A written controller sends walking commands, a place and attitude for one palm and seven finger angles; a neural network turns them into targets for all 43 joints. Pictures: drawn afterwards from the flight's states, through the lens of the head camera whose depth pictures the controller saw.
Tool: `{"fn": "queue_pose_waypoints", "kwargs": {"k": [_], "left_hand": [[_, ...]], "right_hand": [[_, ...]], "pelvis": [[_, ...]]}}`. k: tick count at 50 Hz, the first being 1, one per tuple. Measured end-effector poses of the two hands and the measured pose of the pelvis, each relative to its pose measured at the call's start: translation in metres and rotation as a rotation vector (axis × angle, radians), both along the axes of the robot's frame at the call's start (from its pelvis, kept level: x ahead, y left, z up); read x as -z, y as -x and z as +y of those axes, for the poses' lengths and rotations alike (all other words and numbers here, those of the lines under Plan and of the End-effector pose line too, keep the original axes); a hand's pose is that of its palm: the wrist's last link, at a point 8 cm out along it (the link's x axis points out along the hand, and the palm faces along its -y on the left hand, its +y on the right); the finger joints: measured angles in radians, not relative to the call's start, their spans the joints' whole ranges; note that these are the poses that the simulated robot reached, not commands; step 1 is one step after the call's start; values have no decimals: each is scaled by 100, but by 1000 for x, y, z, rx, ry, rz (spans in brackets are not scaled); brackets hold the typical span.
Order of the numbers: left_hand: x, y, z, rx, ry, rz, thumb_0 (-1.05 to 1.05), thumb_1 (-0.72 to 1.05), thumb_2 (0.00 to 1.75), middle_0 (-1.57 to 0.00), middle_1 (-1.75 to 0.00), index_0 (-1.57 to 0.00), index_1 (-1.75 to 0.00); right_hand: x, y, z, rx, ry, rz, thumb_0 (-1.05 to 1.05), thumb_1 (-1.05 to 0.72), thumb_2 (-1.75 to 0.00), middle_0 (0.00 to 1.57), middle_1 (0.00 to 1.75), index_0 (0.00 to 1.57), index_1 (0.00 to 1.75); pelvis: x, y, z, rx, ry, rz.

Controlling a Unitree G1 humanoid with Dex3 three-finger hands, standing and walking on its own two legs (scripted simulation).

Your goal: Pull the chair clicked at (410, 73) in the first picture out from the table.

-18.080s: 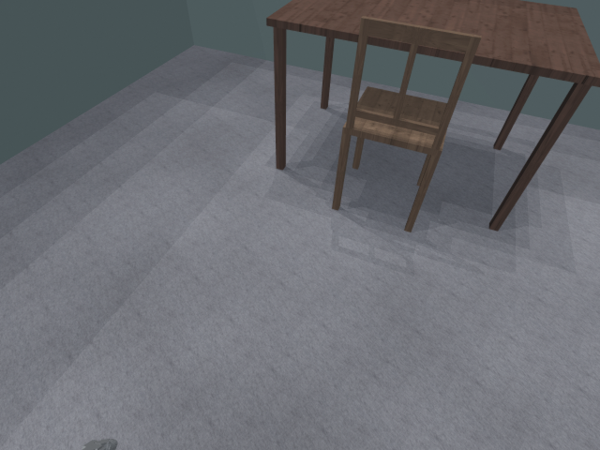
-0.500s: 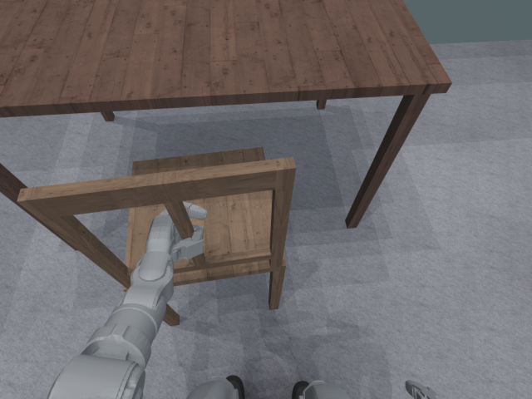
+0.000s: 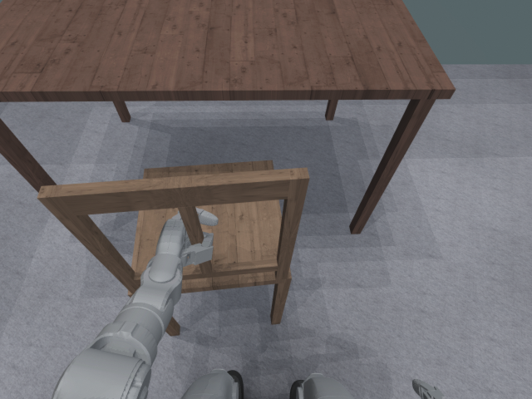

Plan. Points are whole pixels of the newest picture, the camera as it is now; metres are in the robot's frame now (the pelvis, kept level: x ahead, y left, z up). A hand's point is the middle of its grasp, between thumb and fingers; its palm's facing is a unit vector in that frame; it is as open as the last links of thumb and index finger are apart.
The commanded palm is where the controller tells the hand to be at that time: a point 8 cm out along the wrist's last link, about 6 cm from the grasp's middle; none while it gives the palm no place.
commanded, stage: step backward, pulling the chair out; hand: left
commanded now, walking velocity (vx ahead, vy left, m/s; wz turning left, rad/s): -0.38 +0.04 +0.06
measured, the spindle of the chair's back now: (198, 241) +0.38 +0.13 -0.08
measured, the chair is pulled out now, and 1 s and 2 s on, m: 0.19 0.28 0.52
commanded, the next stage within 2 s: stop walking, hand still on the chair in 1.88 s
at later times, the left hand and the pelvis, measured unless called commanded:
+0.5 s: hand (204, 255) +0.34 +0.11 -0.05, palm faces -0.03 -0.99 -0.15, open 5.3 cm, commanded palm +0.33 +0.17 -0.05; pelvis -0.03 +0.00 +0.00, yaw +3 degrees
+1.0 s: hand (199, 297) +0.27 +0.11 -0.05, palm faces +0.01 -0.99 -0.16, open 5.4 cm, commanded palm +0.26 +0.17 -0.05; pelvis -0.10 -0.01 +0.01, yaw +2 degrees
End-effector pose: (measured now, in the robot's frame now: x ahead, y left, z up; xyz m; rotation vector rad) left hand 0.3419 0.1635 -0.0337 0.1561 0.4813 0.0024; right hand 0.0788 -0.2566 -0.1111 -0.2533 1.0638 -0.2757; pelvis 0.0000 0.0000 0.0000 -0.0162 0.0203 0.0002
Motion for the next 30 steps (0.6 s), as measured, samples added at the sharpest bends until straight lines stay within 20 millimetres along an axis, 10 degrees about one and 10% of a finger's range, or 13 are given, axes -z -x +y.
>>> {"fn": "queue_pose_waypoints", "kwargs": {"k": [30], "left_hand": [[-1, 24, 0, -40, -11, 5, 6, 68, 81, -31, -120, -50, -145]], "right_hand": [[13, 19, 14, -44, -96, 49, 1, -91, -89, 20, 30, 21, 30]], "pelvis": [[-4, 39, -10, -50, -5, 26]]}}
